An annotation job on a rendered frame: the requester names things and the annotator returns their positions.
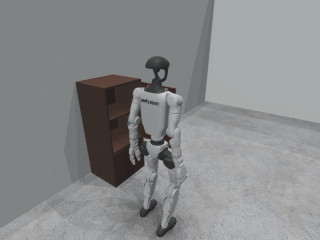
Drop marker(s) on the robot left upper arm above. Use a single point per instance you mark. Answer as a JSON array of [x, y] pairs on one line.
[[135, 106]]

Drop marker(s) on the left robot hand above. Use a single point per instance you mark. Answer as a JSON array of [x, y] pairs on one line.
[[134, 150]]

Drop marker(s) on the robot right upper arm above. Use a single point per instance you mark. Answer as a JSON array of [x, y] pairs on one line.
[[175, 103]]

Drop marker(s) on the left robot forearm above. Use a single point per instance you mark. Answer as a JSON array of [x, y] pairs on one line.
[[133, 134]]

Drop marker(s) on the right robot foot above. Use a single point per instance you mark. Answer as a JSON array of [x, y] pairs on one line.
[[161, 230]]

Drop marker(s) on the right robot hand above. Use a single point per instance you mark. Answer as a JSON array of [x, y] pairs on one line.
[[180, 174]]

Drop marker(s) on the robot head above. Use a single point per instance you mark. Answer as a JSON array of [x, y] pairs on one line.
[[156, 63]]

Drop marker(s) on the right robot forearm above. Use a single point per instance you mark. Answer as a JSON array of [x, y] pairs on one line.
[[176, 151]]

